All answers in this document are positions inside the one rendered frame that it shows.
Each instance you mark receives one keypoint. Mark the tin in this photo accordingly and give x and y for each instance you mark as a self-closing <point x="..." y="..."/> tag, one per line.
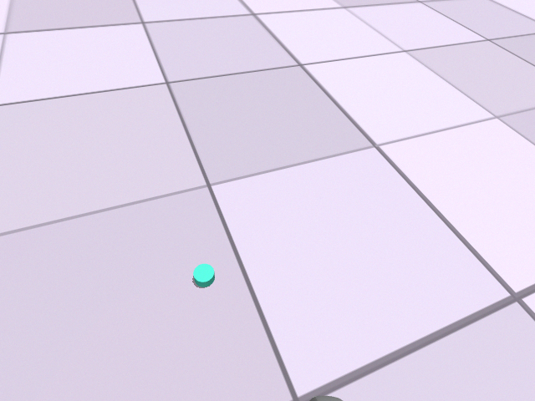
<point x="204" y="275"/>

